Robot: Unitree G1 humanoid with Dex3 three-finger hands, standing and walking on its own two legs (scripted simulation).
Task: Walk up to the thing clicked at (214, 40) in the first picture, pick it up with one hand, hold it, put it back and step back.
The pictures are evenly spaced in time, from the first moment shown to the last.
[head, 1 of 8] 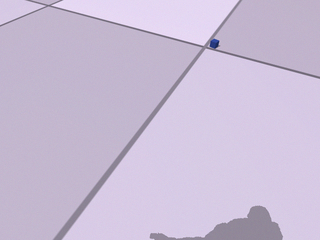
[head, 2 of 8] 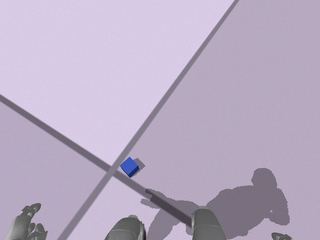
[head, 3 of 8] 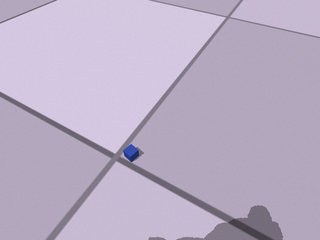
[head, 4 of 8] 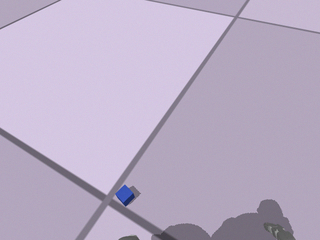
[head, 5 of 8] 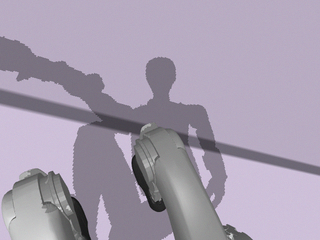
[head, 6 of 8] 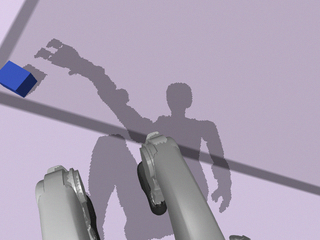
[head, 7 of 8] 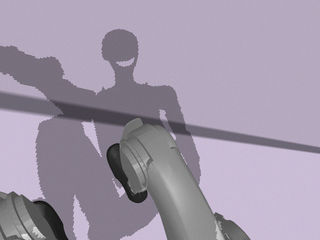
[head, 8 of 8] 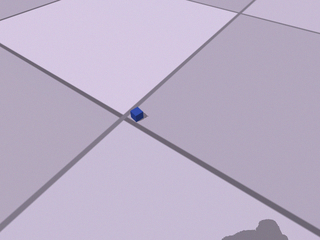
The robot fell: no
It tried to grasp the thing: no
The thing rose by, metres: 0.00
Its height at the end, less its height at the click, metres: +0.00
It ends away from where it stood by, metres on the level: 0.00
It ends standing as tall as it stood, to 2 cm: yes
